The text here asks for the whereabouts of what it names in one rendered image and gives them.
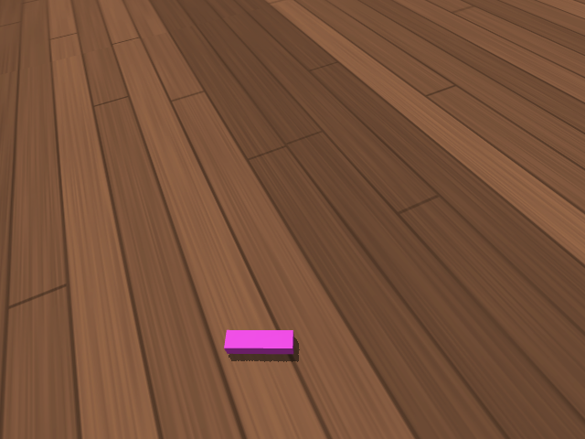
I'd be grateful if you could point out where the carton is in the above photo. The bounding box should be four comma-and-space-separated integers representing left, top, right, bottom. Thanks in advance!
224, 330, 294, 354

